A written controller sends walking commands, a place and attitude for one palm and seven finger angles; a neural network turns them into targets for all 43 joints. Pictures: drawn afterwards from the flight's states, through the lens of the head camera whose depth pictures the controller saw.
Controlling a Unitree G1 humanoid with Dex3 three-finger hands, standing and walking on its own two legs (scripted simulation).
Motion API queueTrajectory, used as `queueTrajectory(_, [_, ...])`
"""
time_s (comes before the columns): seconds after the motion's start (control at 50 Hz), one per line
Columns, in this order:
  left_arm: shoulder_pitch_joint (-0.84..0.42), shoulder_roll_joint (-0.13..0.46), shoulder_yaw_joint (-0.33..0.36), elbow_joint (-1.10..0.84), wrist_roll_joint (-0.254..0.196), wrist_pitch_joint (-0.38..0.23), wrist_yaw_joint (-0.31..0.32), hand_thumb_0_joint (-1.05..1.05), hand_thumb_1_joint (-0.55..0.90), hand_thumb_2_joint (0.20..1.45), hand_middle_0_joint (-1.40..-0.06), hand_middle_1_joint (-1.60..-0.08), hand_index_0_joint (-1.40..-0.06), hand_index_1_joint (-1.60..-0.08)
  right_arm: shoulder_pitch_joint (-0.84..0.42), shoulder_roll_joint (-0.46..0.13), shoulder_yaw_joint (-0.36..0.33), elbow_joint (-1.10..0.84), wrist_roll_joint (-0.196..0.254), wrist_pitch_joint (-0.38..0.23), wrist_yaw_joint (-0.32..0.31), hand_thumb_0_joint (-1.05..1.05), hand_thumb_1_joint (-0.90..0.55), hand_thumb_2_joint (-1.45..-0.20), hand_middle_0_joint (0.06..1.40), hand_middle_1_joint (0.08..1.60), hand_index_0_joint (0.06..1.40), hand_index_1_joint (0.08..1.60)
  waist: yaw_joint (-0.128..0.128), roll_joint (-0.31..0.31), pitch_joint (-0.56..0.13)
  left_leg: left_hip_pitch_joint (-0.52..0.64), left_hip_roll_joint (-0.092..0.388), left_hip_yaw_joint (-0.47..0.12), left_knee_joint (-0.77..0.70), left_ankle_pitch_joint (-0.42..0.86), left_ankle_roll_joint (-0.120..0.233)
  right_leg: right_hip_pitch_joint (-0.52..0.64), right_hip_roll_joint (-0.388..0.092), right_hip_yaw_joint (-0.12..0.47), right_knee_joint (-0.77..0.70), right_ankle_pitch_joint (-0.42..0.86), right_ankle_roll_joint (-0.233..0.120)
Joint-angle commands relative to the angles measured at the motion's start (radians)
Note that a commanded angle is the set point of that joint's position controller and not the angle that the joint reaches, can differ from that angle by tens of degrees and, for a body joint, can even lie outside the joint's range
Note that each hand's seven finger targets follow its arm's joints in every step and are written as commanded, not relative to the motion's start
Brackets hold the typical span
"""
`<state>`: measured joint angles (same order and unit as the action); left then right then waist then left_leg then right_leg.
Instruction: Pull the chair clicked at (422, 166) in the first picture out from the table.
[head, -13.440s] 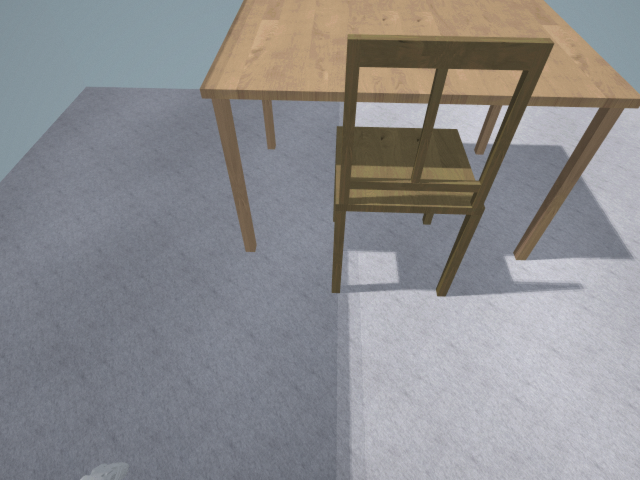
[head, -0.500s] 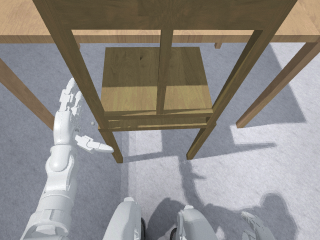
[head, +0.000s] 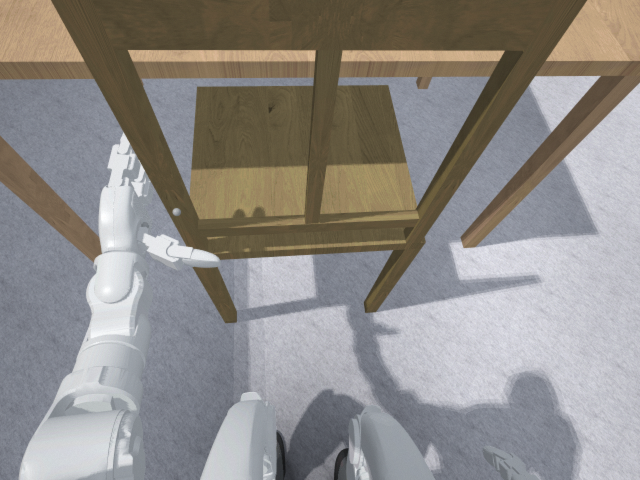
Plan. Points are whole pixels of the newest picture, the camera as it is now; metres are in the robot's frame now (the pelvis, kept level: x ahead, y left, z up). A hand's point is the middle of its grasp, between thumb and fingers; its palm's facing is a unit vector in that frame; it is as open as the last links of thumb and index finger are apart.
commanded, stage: push the fingers through the gap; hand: left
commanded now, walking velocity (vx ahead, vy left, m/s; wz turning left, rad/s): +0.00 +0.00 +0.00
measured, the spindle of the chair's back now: (317, 156) +0.49 +0.01 +0.06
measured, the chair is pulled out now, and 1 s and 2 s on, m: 0.00 0.00 0.01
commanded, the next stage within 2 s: hook a spindle and tug to test in 0.62 s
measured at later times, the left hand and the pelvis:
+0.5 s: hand (182, 192) +0.46 +0.18 +0.02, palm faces +0.11 -0.99 -0.02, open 16.9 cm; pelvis +0.00 +0.00 +0.00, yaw -1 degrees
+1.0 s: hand (184, 195) +0.45 +0.18 +0.02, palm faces +0.11 -0.99 -0.03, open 16.1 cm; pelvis +0.00 +0.00 +0.00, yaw +0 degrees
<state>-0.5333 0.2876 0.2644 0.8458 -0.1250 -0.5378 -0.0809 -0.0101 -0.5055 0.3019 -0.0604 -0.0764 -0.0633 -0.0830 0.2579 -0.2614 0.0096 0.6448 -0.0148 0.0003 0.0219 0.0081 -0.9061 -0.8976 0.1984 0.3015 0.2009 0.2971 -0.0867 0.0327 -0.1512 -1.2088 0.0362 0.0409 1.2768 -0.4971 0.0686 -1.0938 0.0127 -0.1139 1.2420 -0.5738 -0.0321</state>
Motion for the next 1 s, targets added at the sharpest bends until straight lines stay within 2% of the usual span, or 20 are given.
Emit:
queueTrajectory(0.0, [-0.379,0.197,0.058,-0.145,-0.002,-0.071,0.003,0.0,-0.5,0.3,-0.06,-0.08,-0.06,-0.08,0.115,-0.17,-0.068,-0.062,-0.002,-0.013,-0.012,0.0,-0.9,-0.9,0.2,0.3,0.2,0.3,-0.031,0.062,-0.456,0.484,-0.004,-0.138,-0.139,0.295,-0.049,0.054,0.023,0.071,-0.162,0.247,-0.001])
queueTrajectory(0.02, [-0.38,0.226,0.078,-0.15,0.0,-0.074,0.001,0.0,-0.5,0.3,-0.06,-0.08,-0.06,-0.08,0.116,-0.172,-0.067,-0.067,-0.003,-0.009,-0.011,0.0,-0.9,-0.9,0.2,0.3,0.2,0.3,-0.021,0.067,-0.471,0.472,-0.005,-0.133,-0.137,0.297,-0.049,0.073,0.022,0.075,-0.157,0.252,-0.002])
queueTrajectory(0.06, [-0.399,0.208,0.062,-0.128,0.006,-0.073,-0.004,0.0,-0.5,0.3,-0.06,-0.08,-0.06,-0.08,0.122,-0.168,-0.065,-0.067,-0.003,-0.003,-0.007,0.0,-0.9,-0.9,0.2,0.3,0.2,0.3,-0.03,0.092,-0.474,0.49,-0.004,-0.136,-0.135,0.317,-0.049,0.053,0.024,0.073,-0.155,0.263,-0.003])
queueTrajectory(0.12, [-0.418,0.248,0.097,-0.089,0.002,-0.068,-0.009,0.0,-0.5,0.3,-0.06,-0.08,-0.06,-0.08,0.132,-0.174,-0.066,-0.062,-0.004,0.008,-0.006,0.0,-0.9,-0.9,0.2,0.3,0.2,0.3,-0.035,0.049,-0.469,0.441,-0.006,-0.126,-0.124,0.299,-0.042,0.083,0.027,0.082,-0.16,0.269,0.001])
queueTrajectory(0.2, [-0.451,0.266,0.106,-0.078,0.006,-0.076,-0.023,0.0,-0.5,0.3,-0.06,-0.08,-0.06,-0.08,0.145,-0.173,-0.065,-0.062,-0.007,0.017,-0.004,0.0,-0.9,-0.9,0.2,0.3,0.2,0.3,-0.037,0.07,-0.486,0.456,-0.004,-0.13,-0.121,0.324,-0.043,0.078,0.029,0.081,-0.153,0.284,0.0])
queueTrajectory(0.26, [-0.447,0.241,0.085,-0.111,0.004,-0.078,-0.031,0.0,-0.5,0.3,-0.06,-0.08,-0.06,-0.08,0.15,-0.172,-0.069,-0.065,-0.006,0.022,0.0,0.0,-0.9,-0.9,0.2,0.3,0.2,0.3,-0.034,0.109,-0.52,0.521,0.003,-0.141,-0.127,0.373,-0.049,0.054,0.029,0.071,-0.148,0.301,-0.003])
queueTrajectory(0.28, [-0.44,0.201,0.056,-0.104,0.001,-0.072,-0.032,0.0,-0.5,0.3,-0.06,-0.08,-0.06,-0.08,0.151,-0.168,-0.071,-0.064,-0.004,0.025,0.003,0.0,-0.9,-0.9,0.2,0.3,0.2,0.3,-0.043,0.098,-0.51,0.53,0.004,-0.144,-0.13,0.375,-0.049,0.044,0.03,0.067,-0.154,0.298,-0.002])
queueTrajectory(0.34, [-0.413,0.244,0.096,-0.051,0.0,-0.058,-0.022,0.0,-0.5,0.3,-0.06,-0.08,-0.06,-0.08,0.157,-0.176,-0.068,-0.059,-0.003,0.033,0.002,0.0,-0.9,-0.9,0.2,0.3,0.2,0.3,-0.041,0.061,-0.46,0.462,-0.002,-0.134,-0.133,0.322,-0.043,0.059,0.032,0.072,-0.161,0.273,-0.001])
queueTrajectory(0.44, [-0.46,0.223,0.074,-0.153,0.008,-0.09,0.002,0.0,-0.5,0.3,-0.06,-0.08,-0.06,-0.08,0.155,-0.168,-0.072,-0.068,-0.008,0.032,0.004,0.0,-0.9,-0.9,0.2,0.3,0.2,0.3,-0.039,0.104,-0.528,0.535,0.001,-0.138,-0.135,0.368,-0.047,0.06,0.031,0.07,-0.156,0.295,-0.002])
queueTrajectory(0.52, [-0.389,0.253,0.108,-0.13,0.013,-0.086,0.01,0.0,-0.5,0.3,-0.06,-0.08,-0.06,-0.08,0.15,-0.165,-0.07,-0.065,-0.008,0.039,0.007,0.0,-0.9,-0.9,0.2,0.3,0.2,0.3,-0.028,0.075,-0.506,0.484,-0.003,-0.119,-0.133,0.368,-0.044,0.112,0.03,0.08,-0.163,0.33,0.003])
queueTrajectory(0.54, [-0.398,0.244,0.097,-0.112,0.015,-0.082,0.009,0.0,-0.5,0.3,-0.06,-0.08,-0.06,-0.08,0.154,-0.166,-0.068,-0.063,-0.008,0.041,0.006,0.0,-0.9,-0.9,0.2,0.3,0.2,0.3,-0.039,0.065,-0.495,0.475,-0.004,-0.121,-0.131,0.362,-0.042,0.105,0.032,0.078,-0.159,0.328,0.002])
queueTrajectory(0.6, [-0.397,0.226,0.08,-0.106,0.014,-0.081,0.003,0.0,-0.5,0.3,-0.06,-0.08,-0.06,-0.08,0.144,-0.164,-0.067,-0.069,-0.006,0.044,0.007,0.0,-0.9,-0.9,0.2,0.3,0.2,0.3,-0.037,0.077,-0.458,0.474,-0.003,-0.122,-0.141,0.34,-0.045,0.09,0.03,0.076,-0.167,0.305,0.001])
queueTrajectory(0.66, [-0.417,0.202,0.063,-0.135,0.007,-0.089,0.003,0.0,-0.5,0.3,-0.06,-0.08,-0.06,-0.08,0.142,-0.166,-0.071,-0.069,-0.005,0.041,0.007,0.0,-0.9,-0.9,0.2,0.3,0.2,0.3,-0.044,0.085,-0.487,0.522,0.002,-0.134,-0.14,0.362,-0.048,0.066,0.031,0.069,-0.164,0.304,0.001])
queueTrajectory(0.68, [-0.411,0.204,0.061,-0.132,0.008,-0.089,0.003,0.0,-0.5,0.3,-0.06,-0.08,-0.06,-0.08,0.142,-0.166,-0.072,-0.068,-0.006,0.042,0.007,0.0,-0.9,-0.9,0.2,0.3,0.2,0.3,-0.039,0.1,-0.483,0.528,0.002,-0.136,-0.142,0.363,-0.051,0.057,0.03,0.068,-0.162,0.299,-0.001])
queueTrajectory(0.7, [-0.414,0.174,0.037,-0.125,0.011,-0.087,0.002,0.0,-0.5,0.3,-0.06,-0.08,-0.06,-0.08,0.139,-0.163,-0.072,-0.067,-0.005,0.043,0.008,0.0,-0.9,-0.9,0.2,0.3,0.2,0.3,-0.05,0.095,-0.467,0.534,0.004,-0.139,-0.143,0.356,-0.052,0.037,0.03,0.064,-0.166,0.288,0.0])
queueTrajectory(0.74, [-0.444,0.166,0.027,-0.125,0.011,-0.09,0.006,0.0,-0.5,0.3,-0.095,-0.19,-0.095,-0.19,0.143,-0.164,-0.073,-0.064,-0.005,0.042,0.007,0.0,-0.9,-0.9,0.2,0.3,0.2,0.3,-0.057,0.091,-0.465,0.535,0.005,-0.144,-0.141,0.354,-0.049,0.028,0.03,0.064,-0.163,0.282,-0.001])
queueTrajectory(0.76, [-0.433,0.177,0.044,-0.121,0.012,-0.089,0.011,0.0,-0.5,0.3,-0.113,-0.244,-0.113,-0.244,0.14,-0.166,-0.074,-0.064,-0.006,0.042,0.007,0.0,-0.9,-0.9,0.2,0.3,0.2,0.3,-0.044,0.09,-0.48,0.53,0.001,-0.143,-0.139,0.347,-0.05,0.037,0.029,0.065,-0.162,0.278,0.0])
queueTrajectory(0.8, [-0.423,0.196,0.059,-0.1,0.018,-0.088,0.018,0.0,-0.5,0.3,-0.148,-0.354,-0.148,-0.354,0.139,-0.166,-0.072,-0.065,-0.007,0.046,0.006,0.0,-0.9,-0.9,0.2,0.3,0.2,0.3,-0.043,0.068,-0.466,0.506,-0.002,-0.138,-0.139,0.335,-0.048,0.053,0.029,0.068,-0.166,0.279,0.001])
queueTrajectory(0.82, [-0.45,0.191,0.049,-0.106,0.021,-0.091,0.019,0.0,-0.5,0.3,-0.166,-0.409,-0.166,-0.409,0.135,-0.164,-0.071,-0.063,-0.009,0.046,0.005,0.0,-0.9,-0.9,0.2,0.3,0.2,0.3,-0.051,0.066,-0.468,0.498,-0.002,-0.134,-0.134,0.329,-0.045,0.054,0.029,0.071,-0.164,0.281,0.002])
queueTrajectory(0.98, [-0.437,0.18,0.038,-0.136,0.019,-0.097,0.019,0.0,-0.5,0.3,-0.306,-0.847,-0.306,-0.847,0.126,-0.16,-0.071,-0.071,-0.006,0.047,0.007,0.0,-0.9,-0.9,0.2,0.3,0.2,0.3,-0.038,0.107,-0.487,0.528,-0.001,-0.136,-0.139,0.348,-0.05,0.055,0.028,0.071,-0.162,0.288,-0.002])
